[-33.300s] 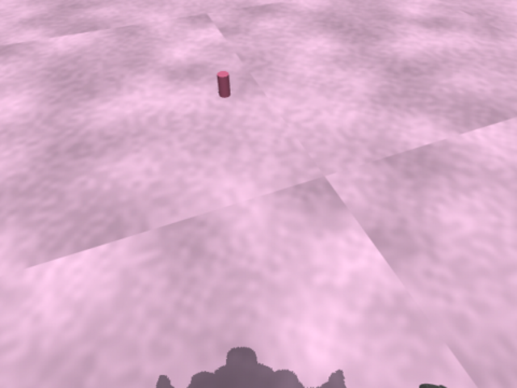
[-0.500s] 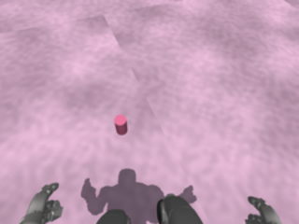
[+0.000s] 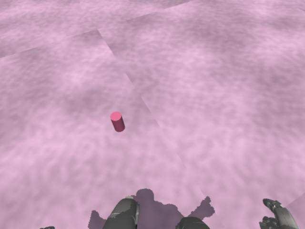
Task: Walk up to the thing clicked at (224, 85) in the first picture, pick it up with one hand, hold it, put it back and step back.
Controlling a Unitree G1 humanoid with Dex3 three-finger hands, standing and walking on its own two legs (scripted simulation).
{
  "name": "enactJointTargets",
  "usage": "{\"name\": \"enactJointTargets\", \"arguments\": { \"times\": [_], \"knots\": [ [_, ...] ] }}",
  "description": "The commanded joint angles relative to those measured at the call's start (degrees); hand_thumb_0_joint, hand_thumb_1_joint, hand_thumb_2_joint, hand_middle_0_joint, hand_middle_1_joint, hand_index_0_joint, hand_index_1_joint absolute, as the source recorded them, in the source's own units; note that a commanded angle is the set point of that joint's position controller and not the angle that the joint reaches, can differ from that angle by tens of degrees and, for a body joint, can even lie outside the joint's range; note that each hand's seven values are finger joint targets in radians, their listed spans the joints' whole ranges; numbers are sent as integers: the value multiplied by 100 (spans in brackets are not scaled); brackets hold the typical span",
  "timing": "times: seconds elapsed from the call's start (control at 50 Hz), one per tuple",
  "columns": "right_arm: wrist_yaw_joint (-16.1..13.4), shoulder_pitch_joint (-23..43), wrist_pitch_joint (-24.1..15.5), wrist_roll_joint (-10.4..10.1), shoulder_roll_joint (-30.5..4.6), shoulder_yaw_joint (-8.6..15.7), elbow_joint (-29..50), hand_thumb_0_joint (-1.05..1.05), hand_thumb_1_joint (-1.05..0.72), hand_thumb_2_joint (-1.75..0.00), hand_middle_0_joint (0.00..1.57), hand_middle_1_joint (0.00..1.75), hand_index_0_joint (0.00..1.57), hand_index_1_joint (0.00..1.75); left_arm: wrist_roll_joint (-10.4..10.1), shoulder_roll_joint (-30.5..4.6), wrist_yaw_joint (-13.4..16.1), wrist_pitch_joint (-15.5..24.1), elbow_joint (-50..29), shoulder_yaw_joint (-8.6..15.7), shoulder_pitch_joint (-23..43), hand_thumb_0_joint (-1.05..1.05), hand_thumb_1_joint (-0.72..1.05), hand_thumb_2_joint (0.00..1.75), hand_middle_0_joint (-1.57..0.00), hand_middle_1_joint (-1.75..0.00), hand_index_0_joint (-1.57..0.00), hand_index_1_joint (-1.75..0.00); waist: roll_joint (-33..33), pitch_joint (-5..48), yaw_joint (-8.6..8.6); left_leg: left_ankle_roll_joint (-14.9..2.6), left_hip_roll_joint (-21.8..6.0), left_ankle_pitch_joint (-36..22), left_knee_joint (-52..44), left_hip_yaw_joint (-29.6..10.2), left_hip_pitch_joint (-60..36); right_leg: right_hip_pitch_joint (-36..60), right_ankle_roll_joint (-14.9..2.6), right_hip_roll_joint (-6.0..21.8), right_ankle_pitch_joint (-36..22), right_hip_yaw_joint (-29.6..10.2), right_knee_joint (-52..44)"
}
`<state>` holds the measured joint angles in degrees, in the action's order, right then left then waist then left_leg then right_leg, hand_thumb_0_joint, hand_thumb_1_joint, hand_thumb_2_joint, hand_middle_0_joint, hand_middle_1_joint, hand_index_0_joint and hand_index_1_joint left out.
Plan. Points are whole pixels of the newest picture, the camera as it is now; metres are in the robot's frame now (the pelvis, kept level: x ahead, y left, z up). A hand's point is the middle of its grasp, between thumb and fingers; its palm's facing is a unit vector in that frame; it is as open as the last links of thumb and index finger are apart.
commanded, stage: step back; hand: left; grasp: from the side
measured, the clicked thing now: (117, 122) +0.82 +0.30 -0.67
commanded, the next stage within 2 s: stand in 2.00 s
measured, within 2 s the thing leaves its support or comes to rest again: neither
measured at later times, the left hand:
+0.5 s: hand out of the picture -0.06 +0.21 -0.14, palm faces +0.09 -0.93 -0.36, open 7.4 cm
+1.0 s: hand out of the picture -0.20 +0.23 -0.12, palm faces +0.13 -0.88 -0.45, open 7.4 cm
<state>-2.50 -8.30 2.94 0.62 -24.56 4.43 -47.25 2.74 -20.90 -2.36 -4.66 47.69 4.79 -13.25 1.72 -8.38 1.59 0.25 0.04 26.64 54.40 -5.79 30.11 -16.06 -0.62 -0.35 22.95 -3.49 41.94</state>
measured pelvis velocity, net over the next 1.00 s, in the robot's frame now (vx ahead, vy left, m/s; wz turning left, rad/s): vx -0.20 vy -0.07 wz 0.14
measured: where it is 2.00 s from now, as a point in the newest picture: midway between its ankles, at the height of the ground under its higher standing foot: outside the picture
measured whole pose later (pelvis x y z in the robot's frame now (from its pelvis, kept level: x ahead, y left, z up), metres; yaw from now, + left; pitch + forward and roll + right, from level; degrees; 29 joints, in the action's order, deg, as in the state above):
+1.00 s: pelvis -0.20 -0.07 +0.01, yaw +8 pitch -2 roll +2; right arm 2.0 -14.0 -0.2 2.2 -21.4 4.1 -55.3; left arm 1.3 -23.9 0.2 -0.2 56.1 3.6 -14.3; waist 0.3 -4.2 0.8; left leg -0.3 1.5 18.6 33.1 -2.2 12.8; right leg -20.3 -0.9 2.4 28.8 -1.4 48.4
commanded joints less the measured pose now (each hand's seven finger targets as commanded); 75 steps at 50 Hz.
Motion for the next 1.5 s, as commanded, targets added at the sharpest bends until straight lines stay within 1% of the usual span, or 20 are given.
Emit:
{"name": "enactJointTargets", "arguments": {
  "times": [0.0, 0.14, 0.22, 0.26, 0.3, 0.36, 0.52, 0.56, 0.6, 0.66, 0.72, 0.86, 0.88, 0.92, 0.94, 1.1, 1.14, 1.18, 1.4, 1.48],
  "knots": [
    [-58, -379, -188, -91, -1069, 219, 197, 0, -90, -90, 20, 30, 20, 30, 32, -1517, 250, 250, -898, 385, 1197, 0, 90, 90, -20, -30, -20, -30, -1153, 94, -350, -19, 620, -73, 1768, -257, -176, -1152, -965, 1167, -1073, -944, -2005],
    [-74, -484, -351, 46, -723, 51, 322, 0, -90, -90, 20, 30, 20, 30, 41, -1335, 420, 211, -917, 399, 387, 0, 90, 90, -20, -30, -20, -30, -1479, 1083, 95, 80, 120, 432, -578, 272, -76, 1367, -1189, 1485, -3392, -927, -1151],
    [-12, -1068, -391, 118, -773, 161, 56, 0, -90, -90, 20, 30, 20, 30, -99, -1311, 375, 69, -1031, 276, 596, 0, 90, 90, -20, -30, -20, -30, -913, 1444, -126, -121, 187, -1773, -3246, 658, -1563, 812, -713, 1130, -3020, -512, -77],
    [0, -723, -354, 203, -1566, 349, 190, 0, -90, -90, 20, 30, 20, 30, -175, -908, 333, 51, -1080, 163, 319, 0, 90, 90, -20, -30, -20, -30, 1115, 1321, 62, -962, -1691, -3324, -3263, -1992, -2491, -1374, -96, -123, 228, 287, 1320],
    [-31, -317, -366, 212, -1982, 411, 396, 0, -90, -90, 20, 30, 20, 30, -98, -1324, 416, 43, -1102, 290, 902, 0, 90, 90, -20, -30, -20, -30, 1114, 1030, -269, -2009, -2680, -3534, -3351, -2701, -913, -875, -1, -39, 1506, -517, 2863],
    [-81, 19, -376, 225, -1234, 188, 449, 0, -90, -90, 20, 30, 20, 30, -191, -1243, 317, 40, -799, 323, 565, 0, 90, 90, -20, -30, -20, -30, 342, 991, 55, -1405, -1469, -4315, -2724, -764, -1405, -1179, -6, -478, 755, -755, 3318],
    [114, -35, -147, 130, -1077, 144, 229, 0, -90, -90, 20, 30, 20, 30, -158, -966, 369, 611, -29, 197, -249, 0, 90, 90, -20, -30, -20, -30, 749, 1302, 43, -863, -871, -2402, -1304, 44, -1893, 591, 60, -215, -682, 452, -2535],
    [148, -112, -114, 65, -474, -31, 380, 0, -90, -90, 20, 30, 20, 30, 16, -1720, 425, 717, 115, 364, -288, 0, 90, 90, -20, -30, -20, -30, -995, 952, 24, -337, 25, 175, -332, 82, 362, 1312, -308, 876, -684, -1957, -2200],
    [94, 186, -57, 121, -1038, 221, 262, 0, -90, -90, 20, 30, 20, 30, 31, -2381, 449, 692, -183, 456, 751, 0, 90, 90, -20, -30, -20, -30, -1303, 245, 51, -75, -224, 482, 568, -556, -652, -1598, -1419, 2409, 1695, -3574, -2918],
    [227, 6, -140, 9, -979, 163, -69, 0, -90, -90, 20, 30, 20, 30, -48, -1668, 444, 794, -47, 306, 786, 0, 90, 90, -20, -30, -20, -30, -529, -8, -157, -46, 23, -301, 352, -392, -308, -612, -908, 1335, 301, -1634, -2175],
    [295, 66, -173, 110, -870, 139, -49, 0, -90, -90, 20, 30, 20, 30, -1, -1815, 421, 825, 172, 359, 223, 0, 90, 90, -20, -30, -20, -30, -882, 199, 84, 54, 30, -139, -172, -251, -250, -145, -901, 1247, 892, -1644, -2203],
    [363, -433, -440, 173, -769, 234, -397, 0, -90, -90, 20, 30, 20, 30, -87, -1555, 311, 695, 171, 208, 313, 0, 90, 90, -20, -30, -20, -30, -1077, 874, -147, -114, 206, -698, -3340, 622, -2035, 64, -665, 1091, -610, -742, -1170],
    [330, -612, -483, 190, -918, 316, -478, 0, -90, -90, 20, 30, 20, 30, -109, -1301, 321, 691, 152, 99, 198, 0, 90, 90, -20, -30, -20, -30, -580, 1134, -209, -274, -131, -954, -3397, -114, -2932, -537, -397, 779, -1199, -385, -303],
    [305, -799, -495, 188, -1734, 467, -421, 0, -90, -90, 20, 30, 20, 30, -178, -1274, 371, 696, 77, 83, 559, 0, 90, 90, -20, -30, -20, -30, 624, 1033, -443, -1389, -1970, 213, -3842, -2750, -3018, -1984, -33, 61, 1067, 449, 1109],
    [320, -728, -472, 148, -1736, 500, -445, 0, -90, -90, 20, 30, 20, 30, -139, -1537, 369, 722, 89, 122, 751, 0, 90, 90, -20, -30, -20, -30, 364, 699, -468, -1612, -2090, 495, -3906, -2636, -2263, -1577, -74, 313, 1209, 127, 1096],
    [301, 93, -363, 3, -733, 71, -279, 0, -90, -90, 20, 30, 20, 30, -156, -1162, 341, 881, 650, 158, -248, 0, 90, 90, -20, -30, -20, -30, 413, 772, 244, -576, -694, -1992, -2118, -178, -997, 1187, -89, 2, -1174, 571, -1801],
    [243, -45, -335, -57, -250, -87, -162, 0, -90, -90, 20, 30, 20, 30, -59, -1869, 418, 905, 650, 303, -376, 0, 90, 90, -20, -30, -20, -30, -1043, 820, 272, -109, 344, 66, -713, 7, 112, 1393, -605, 1743, -354, -2247, -2688],
    [158, -404, -254, 43, -893, 133, -506, 0, -90, -90, 20, 30, 20, 30, -46, -2045, 376, 859, 390, 321, 528, 0, 90, 90, -20, -30, -20, -30, -785, 325, 18, -94, -80, 757, 26, -177, -562, -128, -1394, 2448, 1164, -2785, -2882],
    [148, -707, -479, 140, -691, 109, -1018, 0, -90, -90, 20, 30, 20, 30, -220, -1229, 326, 720, 383, 47, 986, 0, 90, 90, -20, -30, -20, -30, -627, 1163, -259, -134, -212, -2344, -3040, 384, -2154, 258, -332, 994, -2944, 38, -643],
    [164, 411, -462, 113, -1215, 100, -817, 0, -90, -90, 20, 30, 20, 30, -277, -1162, 335, 601, 674, -8, 840, 0, 90, 90, -20, -30, -20, -30, 467, 897, 80, -967, -1440, -2229, -3130, -849, -1079, 697, -55, 232, -55, 395, -774]
  ]
}}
